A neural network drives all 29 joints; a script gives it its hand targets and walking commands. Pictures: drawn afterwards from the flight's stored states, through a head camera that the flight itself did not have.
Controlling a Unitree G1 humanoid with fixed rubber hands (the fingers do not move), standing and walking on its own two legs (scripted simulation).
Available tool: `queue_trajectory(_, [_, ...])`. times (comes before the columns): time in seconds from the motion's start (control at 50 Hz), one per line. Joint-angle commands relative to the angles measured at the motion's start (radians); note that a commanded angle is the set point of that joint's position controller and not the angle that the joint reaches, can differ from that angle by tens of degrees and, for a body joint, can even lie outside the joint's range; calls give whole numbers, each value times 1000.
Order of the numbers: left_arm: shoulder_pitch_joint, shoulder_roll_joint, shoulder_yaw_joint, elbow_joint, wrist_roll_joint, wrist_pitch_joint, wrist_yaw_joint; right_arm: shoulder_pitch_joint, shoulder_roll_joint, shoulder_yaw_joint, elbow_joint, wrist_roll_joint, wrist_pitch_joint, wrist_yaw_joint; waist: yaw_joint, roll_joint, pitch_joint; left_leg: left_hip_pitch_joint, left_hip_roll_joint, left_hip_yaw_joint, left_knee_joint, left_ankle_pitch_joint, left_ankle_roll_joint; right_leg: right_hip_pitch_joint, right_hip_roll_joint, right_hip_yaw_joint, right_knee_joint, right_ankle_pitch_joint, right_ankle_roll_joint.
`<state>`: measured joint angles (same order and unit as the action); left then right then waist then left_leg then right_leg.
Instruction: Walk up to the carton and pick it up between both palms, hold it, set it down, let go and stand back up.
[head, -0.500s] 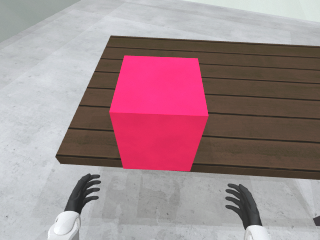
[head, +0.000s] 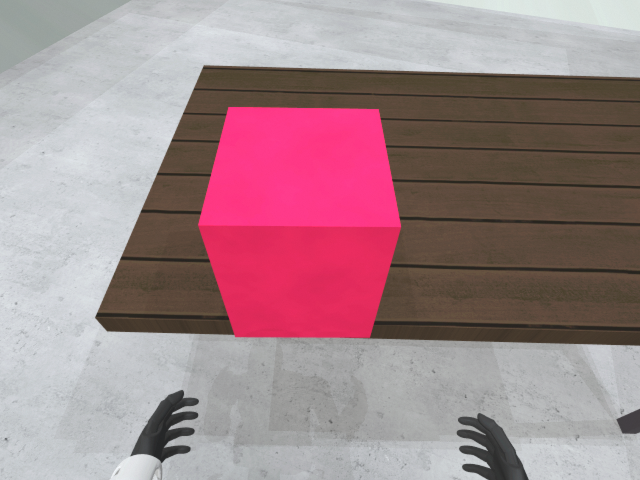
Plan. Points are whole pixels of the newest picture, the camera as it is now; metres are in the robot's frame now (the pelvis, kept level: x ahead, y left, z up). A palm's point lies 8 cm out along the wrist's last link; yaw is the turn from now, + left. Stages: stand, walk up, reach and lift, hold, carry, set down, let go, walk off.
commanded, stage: set down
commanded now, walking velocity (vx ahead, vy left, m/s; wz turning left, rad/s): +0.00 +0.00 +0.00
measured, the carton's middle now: (303, 228) +0.42 +0.06 +0.06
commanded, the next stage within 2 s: let go in 0.40 s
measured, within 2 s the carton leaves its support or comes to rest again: neither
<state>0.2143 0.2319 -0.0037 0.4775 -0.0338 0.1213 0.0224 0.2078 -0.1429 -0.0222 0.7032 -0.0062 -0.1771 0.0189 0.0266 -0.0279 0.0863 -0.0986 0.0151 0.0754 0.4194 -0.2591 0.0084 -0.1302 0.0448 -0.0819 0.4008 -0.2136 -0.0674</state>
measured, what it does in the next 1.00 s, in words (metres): stands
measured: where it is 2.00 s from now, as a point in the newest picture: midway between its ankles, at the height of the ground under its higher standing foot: outside the picture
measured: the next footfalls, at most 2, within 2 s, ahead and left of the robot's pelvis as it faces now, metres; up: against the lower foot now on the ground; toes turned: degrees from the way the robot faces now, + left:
none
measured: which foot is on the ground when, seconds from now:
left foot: down 0.00-1.00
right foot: down 0.00-1.00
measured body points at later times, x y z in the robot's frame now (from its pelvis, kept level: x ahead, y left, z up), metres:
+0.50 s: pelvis +0.00 -0.01 +0.00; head +0.01 +0.02 +0.45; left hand +0.16 +0.24 -0.09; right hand +0.16 -0.21 -0.09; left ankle -0.02 +0.11 -0.74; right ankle +0.01 -0.07 -0.74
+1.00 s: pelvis -0.01 +0.01 -0.01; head +0.00 +0.02 +0.44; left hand +0.15 +0.24 -0.10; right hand +0.13 -0.23 -0.11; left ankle -0.02 +0.11 -0.74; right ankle +0.01 -0.07 -0.74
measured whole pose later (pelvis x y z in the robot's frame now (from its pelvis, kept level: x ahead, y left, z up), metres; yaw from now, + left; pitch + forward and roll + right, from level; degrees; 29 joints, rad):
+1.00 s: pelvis -0.01 +0.01 -0.01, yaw -1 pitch -1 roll -1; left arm 0.23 0.21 -0.01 0.55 0.05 0.03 0.01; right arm 0.20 -0.19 -0.04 0.72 -0.03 -0.05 0.03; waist 0.01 -0.01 0.03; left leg -0.20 0.03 0.10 0.53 -0.30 0.02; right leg -0.23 0.05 -0.06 0.49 -0.24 -0.06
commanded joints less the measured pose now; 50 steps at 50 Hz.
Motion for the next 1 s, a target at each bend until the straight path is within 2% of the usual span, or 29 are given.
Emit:
queue_trajectory(0.0, [-87,119,46,-141,13,-20,7,-63,-117,-42,-108,-11,-42,2,-7,39,-120,-68,19,-14,-75,214,-19,91,-70,100,-68,166,38])
queue_trajectory(0.3, [-109,111,35,-125,24,-5,20,-65,-142,-52,-63,-13,-67,18,-4,18,-130,-73,12,-9,-60,175,-8,81,-87,118,-59,181,50])
queue_trajectory(0.32, [-150,192,149,-215,-15,-35,3,-61,0,52,-355,59,-75,-9,66,-104,-193,-203,-43,6,-44,118,-3,225,-199,257,-104,220,120])
queue_trajectory(0.34, [-77,166,93,-144,10,-18,0,-30,-34,23,-243,43,-50,-26,25,-27,-154,-174,-39,-37,-96,90,-6,207,-179,249,-87,295,123])
queue_trajectory(0.36, [-101,174,105,-143,23,-8,-5,-35,-21,30,-208,36,-40,-31,29,-19,-136,-173,-34,-24,-83,97,-10,201,-170,227,-88,241,104])
queue_trajectory(0.38, [-97,163,86,-124,33,9,-11,-34,-36,14,-175,27,-30,-35,4,10,-110,-135,-26,-22,-83,92,-8,150,-151,200,-86,205,85])
queue_trajectory(0.4, [-103,154,82,-123,38,20,-14,-37,-52,6,-155,17,-22,-35,2,29,-94,-111,-17,-17,-80,102,-6,114,-133,164,-83,165,68])
queue_trajectory(0.48, [-88,100,33,-150,41,15,-5,-53,-135,-55,-97,-6,-34,-7,-26,97,-111,-37,27,-26,-67,226,-23,46,-56,75,-52,135,20])
queue_trajectory(0.54, [-78,90,18,-163,29,-12,13,-70,-162,-76,-74,-10,-53,17,-38,71,-135,-15,34,-38,-55,270,-29,30,-44,67,-58,165,15])
queue_trajectory(0.6, [-84,105,28,-151,21,-19,19,-77,-148,-65,-72,-12,-60,20,-34,24,-132,-34,21,-31,-48,237,-19,40,-58,84,-62,194,28])
queue_trajectory(0.64, [-89,111,31,-150,21,-21,21,-78,-135,-56,-74,-8,-64,19,-27,13,-129,-58,15,-27,-51,205,-14,56,-69,95,-59,198,33])
queue_trajectory(0.88, [-83,99,24,-152,27,-6,35,-67,-143,-56,-88,7,-63,32,-10,45,-124,-84,18,-18,-61,168,-15,63,-70,107,-51,154,18])
queue_trajectory(0.9, [-31,117,25,-164,51,-40,58,-96,-153,-60,-220,52,-51,52,-65,120,-190,-29,17,-68,-52,181,-8,12,-61,107,-53,149,21])
queue_trajectory(0.92, [76,109,55,-3,116,-105,4,-27,-200,-65,3,-21,97,12,42,306,-132,-46,131,-93,13,256,44,-104,-122,109,43,196,27])
queue_trajectory(0.94, [90,132,54,4,108,-138,-16,47,-196,-70,-41,-45,161,-8,-25,197,-179,-47,155,-108,58,301,66,-76,-115,112,83,231,31])
queue_trajectory(0.98, [41,78,44,14,86,-168,-29,74,-203,-70,-32,-34,193,-13,-38,63,-195,-89,145,-92,80,140,71,-121,-104,136,94,230,16])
